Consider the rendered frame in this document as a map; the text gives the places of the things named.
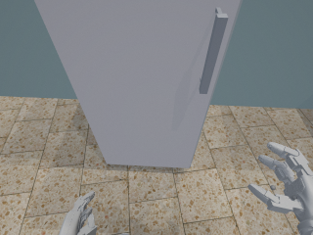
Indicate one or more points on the robot left hand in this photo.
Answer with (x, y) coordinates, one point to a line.
(75, 219)

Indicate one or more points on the robot right hand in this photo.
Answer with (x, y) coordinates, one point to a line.
(302, 187)

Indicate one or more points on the right robot forearm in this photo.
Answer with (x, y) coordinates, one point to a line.
(305, 227)

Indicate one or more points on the handle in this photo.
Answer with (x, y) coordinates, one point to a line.
(215, 41)

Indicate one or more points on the fridge door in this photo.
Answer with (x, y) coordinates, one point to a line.
(135, 67)

